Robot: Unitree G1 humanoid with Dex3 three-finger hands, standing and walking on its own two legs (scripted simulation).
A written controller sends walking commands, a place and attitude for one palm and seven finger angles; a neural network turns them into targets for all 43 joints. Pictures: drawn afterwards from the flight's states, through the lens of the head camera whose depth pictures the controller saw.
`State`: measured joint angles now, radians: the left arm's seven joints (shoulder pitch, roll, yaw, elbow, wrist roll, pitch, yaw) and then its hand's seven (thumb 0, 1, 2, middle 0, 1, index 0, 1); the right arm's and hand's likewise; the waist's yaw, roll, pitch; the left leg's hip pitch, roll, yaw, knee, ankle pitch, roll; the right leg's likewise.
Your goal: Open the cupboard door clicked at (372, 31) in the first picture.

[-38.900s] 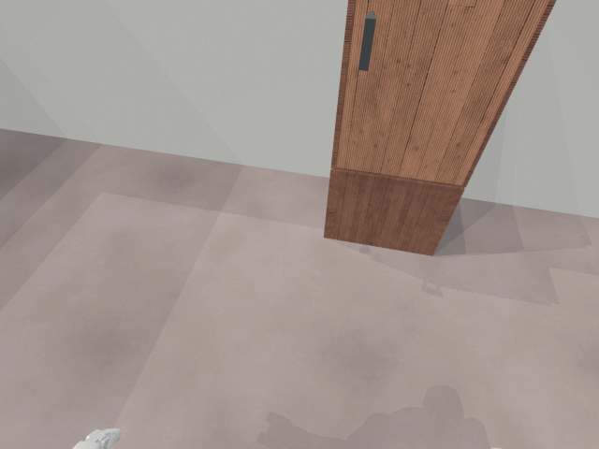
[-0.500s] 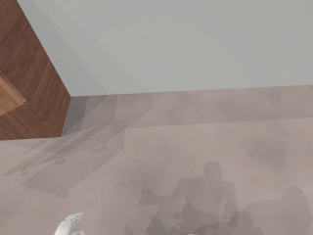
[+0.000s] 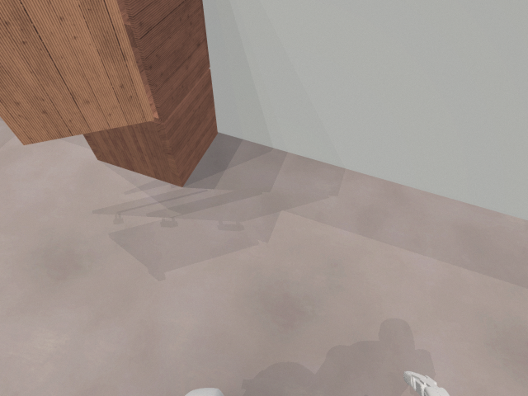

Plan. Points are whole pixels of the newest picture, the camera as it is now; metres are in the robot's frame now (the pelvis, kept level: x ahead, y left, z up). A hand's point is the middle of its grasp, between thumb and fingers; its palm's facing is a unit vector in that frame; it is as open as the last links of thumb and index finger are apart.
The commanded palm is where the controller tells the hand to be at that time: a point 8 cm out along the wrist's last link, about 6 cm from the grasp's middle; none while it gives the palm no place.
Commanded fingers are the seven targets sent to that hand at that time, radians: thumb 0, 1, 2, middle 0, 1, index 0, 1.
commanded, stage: turn to face it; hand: left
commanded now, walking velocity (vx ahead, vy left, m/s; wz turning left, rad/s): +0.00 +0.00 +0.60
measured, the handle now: out of the picture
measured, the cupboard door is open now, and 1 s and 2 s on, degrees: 39 39 39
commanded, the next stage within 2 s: take the last steps up to it in 0.60 s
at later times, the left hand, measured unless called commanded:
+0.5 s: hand out of the picture +0.09 +0.19 -0.14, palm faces +0.23 -0.94 -0.27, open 7.3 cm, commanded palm none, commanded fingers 0.00 0.90 0.90 -0.20 -0.30 -0.20 -0.30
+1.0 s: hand out of the picture -0.01 +0.22 -0.17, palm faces +0.45 -0.87 -0.18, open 7.3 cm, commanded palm none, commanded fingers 0.00 0.90 0.90 -0.20 -0.30 -0.20 -0.30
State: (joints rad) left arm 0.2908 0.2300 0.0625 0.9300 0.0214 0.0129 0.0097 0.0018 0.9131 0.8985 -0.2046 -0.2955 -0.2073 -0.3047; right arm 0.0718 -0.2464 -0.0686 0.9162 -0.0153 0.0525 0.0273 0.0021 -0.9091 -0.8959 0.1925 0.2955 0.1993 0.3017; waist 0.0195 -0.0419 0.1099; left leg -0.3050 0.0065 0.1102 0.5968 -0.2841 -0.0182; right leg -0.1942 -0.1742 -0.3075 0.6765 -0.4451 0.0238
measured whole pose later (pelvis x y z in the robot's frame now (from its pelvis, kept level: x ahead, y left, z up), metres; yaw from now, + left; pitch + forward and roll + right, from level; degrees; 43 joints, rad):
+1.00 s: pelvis +0.06 +0.03 +0.01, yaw +24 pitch -1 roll +0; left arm 0.27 0.22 0.07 1.03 0.03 0.04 -0.02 0.01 0.91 0.90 -0.20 -0.29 -0.20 -0.30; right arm 0.20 -0.18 -0.03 0.97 -0.02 -0.02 -0.01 0.00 -0.91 -0.90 0.20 0.30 0.20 0.30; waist 0.03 -0.05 0.06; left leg -0.21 -0.06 0.07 0.49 -0.27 0.09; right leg -0.45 -0.10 -0.06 1.16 -0.41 0.02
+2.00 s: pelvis +0.32 +0.26 +0.00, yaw +32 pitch +0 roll +1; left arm 0.39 0.15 0.04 1.15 0.02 0.00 0.00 0.01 0.91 0.90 -0.20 -0.29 -0.20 -0.30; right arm 0.10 -0.17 -0.03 0.96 -0.03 -0.06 0.00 0.00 -0.91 -0.90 0.19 0.30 0.20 0.30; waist 0.07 -0.04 0.08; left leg -0.36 0.00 0.15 0.60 -0.24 0.07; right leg -0.32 -0.14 -0.05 1.17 -0.48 0.00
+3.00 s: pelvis +0.34 +0.33 +0.02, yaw +29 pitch +0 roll +1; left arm 0.25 0.18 0.02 1.09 0.01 0.03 0.03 0.00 0.91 0.90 -0.20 -0.29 -0.20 -0.30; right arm 0.20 -0.16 -0.04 1.08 -0.01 0.01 -0.03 0.00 -0.91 -0.90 0.20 0.30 0.20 0.30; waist 0.00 -0.01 0.04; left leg -0.24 -0.01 0.12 0.46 -0.23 0.05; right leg -0.13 -0.05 0.00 0.45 -0.34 0.03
